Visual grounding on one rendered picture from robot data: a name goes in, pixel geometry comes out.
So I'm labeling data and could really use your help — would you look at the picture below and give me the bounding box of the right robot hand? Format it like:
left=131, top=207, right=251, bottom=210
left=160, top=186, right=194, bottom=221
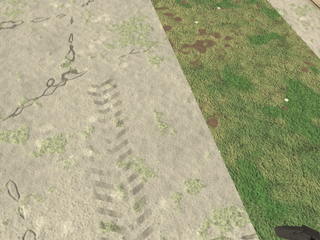
left=274, top=225, right=320, bottom=240

